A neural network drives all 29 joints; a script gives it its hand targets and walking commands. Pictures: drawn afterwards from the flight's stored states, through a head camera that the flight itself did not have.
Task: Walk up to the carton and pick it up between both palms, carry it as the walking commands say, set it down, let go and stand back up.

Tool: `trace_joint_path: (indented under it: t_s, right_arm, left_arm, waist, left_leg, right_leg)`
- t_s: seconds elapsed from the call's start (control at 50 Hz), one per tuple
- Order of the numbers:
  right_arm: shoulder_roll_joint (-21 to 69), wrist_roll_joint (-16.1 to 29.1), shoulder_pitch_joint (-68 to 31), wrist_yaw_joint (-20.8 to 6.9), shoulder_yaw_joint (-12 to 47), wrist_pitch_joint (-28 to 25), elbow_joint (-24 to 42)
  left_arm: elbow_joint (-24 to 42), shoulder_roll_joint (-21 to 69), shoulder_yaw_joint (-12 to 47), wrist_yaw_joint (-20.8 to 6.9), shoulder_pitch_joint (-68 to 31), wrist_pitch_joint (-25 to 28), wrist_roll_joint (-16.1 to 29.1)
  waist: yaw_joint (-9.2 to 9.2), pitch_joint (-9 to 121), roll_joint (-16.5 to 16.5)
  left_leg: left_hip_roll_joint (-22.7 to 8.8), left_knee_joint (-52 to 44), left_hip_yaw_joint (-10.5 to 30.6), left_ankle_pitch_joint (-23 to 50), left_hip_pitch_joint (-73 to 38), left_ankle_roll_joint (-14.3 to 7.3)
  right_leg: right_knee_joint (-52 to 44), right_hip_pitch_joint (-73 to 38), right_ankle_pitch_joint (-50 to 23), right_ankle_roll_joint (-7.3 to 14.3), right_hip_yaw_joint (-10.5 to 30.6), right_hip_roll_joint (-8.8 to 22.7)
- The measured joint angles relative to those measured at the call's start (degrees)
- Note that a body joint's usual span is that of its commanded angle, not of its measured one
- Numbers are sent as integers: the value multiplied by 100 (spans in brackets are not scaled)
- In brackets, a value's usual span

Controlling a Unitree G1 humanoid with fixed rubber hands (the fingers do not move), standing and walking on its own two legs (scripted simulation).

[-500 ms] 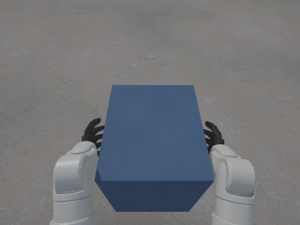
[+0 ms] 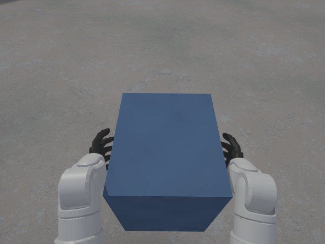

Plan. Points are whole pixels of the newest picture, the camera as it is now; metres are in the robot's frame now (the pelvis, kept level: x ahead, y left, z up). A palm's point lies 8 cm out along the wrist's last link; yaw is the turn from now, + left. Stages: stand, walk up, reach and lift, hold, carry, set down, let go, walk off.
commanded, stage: carry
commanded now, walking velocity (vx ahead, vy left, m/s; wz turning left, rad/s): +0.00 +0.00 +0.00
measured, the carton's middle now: (165, 166) +0.30 +0.00 +0.03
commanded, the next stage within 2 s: none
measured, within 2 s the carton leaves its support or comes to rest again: neither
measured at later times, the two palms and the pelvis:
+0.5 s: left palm (95, 162) +0.27 +0.15 +0.09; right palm (230, 167) +0.27 -0.14 +0.09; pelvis +0.00 +0.00 +0.00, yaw +0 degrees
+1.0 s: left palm (96, 162) +0.27 +0.15 +0.08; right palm (230, 168) +0.27 -0.15 +0.08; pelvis +0.00 +0.00 +0.00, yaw +0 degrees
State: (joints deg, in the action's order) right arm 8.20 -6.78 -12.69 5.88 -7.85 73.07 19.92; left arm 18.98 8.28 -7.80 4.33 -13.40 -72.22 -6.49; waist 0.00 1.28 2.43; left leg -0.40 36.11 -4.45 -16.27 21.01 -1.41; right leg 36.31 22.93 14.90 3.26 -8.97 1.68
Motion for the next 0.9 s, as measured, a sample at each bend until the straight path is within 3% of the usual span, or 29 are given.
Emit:
trace_joint_path:
  t_s: [0.9]
  right_arm:
    - [-1, 0, 0, -20, -41, -344, -529]
  left_arm:
    - [-437, -61, 0, 40, 0, 255, 0]
  waist:
    - [0, 118, -124]
  left_leg:
    - [47, 0, -2, 16, 6, -36]
  right_leg:
    - [-1, 0, -31, 13, 0, 48]
